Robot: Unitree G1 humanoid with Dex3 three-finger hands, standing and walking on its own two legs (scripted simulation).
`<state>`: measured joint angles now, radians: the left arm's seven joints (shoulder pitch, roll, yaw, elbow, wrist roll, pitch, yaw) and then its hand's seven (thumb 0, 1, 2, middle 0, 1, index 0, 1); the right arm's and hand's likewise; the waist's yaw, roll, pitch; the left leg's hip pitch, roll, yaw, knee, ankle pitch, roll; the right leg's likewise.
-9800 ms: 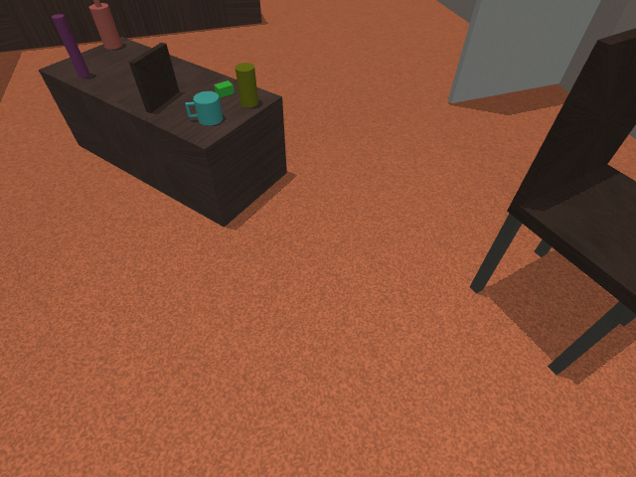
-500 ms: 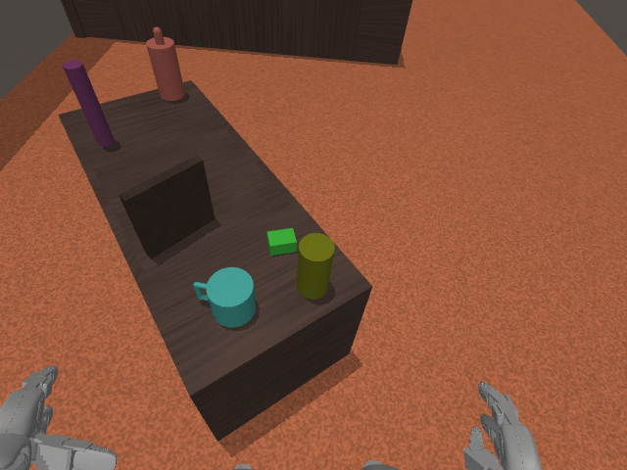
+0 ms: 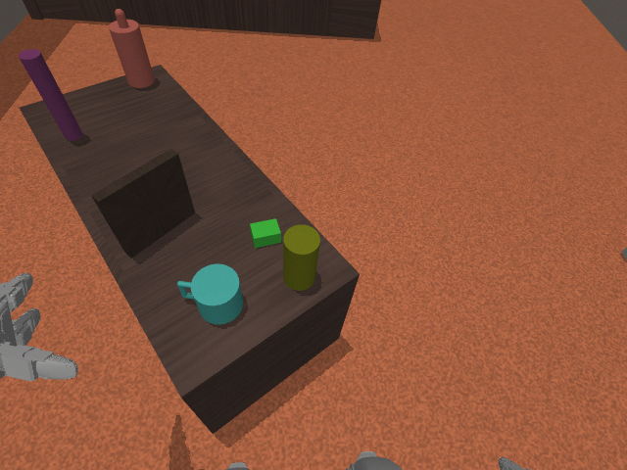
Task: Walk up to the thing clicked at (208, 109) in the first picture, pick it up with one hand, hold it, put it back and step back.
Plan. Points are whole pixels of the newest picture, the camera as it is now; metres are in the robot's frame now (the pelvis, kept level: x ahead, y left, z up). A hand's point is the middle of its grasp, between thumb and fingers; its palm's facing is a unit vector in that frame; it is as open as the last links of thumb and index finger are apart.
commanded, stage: go down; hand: left
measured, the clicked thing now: (210, 293) +0.49 +0.18 -0.27
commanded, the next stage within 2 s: none
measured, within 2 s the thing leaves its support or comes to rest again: neither
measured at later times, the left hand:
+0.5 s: hand (41, 276) +0.38 +0.33 +0.01, palm faces +0.15 -0.98 -0.10, open 17.2 cm
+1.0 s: hand (37, 256) +0.40 +0.35 +0.02, palm faces +0.15 -0.99 -0.07, open 17.3 cm
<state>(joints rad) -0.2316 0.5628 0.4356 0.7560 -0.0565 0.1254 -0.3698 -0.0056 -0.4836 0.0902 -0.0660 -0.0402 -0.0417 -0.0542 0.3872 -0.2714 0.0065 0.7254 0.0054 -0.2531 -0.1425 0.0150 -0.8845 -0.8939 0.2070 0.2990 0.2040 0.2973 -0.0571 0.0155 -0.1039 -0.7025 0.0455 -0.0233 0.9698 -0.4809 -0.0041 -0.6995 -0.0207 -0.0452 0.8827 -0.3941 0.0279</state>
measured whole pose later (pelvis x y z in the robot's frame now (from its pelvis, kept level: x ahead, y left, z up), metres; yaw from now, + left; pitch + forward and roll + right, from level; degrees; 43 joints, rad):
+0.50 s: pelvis -0.02 -0.01 -0.01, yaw +0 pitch +16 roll -3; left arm -0.59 0.74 0.55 1.13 -0.06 -0.15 -0.46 -0.01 -0.48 0.08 -0.06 -0.05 -0.05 -0.05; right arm 0.36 -0.29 0.05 0.71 -0.02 -0.20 -0.13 0.01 -0.88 -0.89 0.21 0.30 0.20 0.30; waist -0.10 -0.01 -0.06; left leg -0.84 0.05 -0.04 1.03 -0.47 -0.01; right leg -0.84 -0.01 -0.06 0.94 -0.39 0.02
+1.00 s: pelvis +0.00 +0.00 -0.02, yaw +0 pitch +19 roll -4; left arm -0.61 0.76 0.59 1.13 -0.08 -0.19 -0.50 -0.01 -0.48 0.06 -0.07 -0.04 -0.05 -0.04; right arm 0.36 -0.29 0.05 0.71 -0.02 -0.16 -0.12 0.01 -0.90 -0.90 0.21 0.30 0.20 0.30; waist -0.10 -0.01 -0.09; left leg -0.89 0.06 -0.04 1.06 -0.50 -0.01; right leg -0.87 -0.01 -0.06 0.96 -0.41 0.02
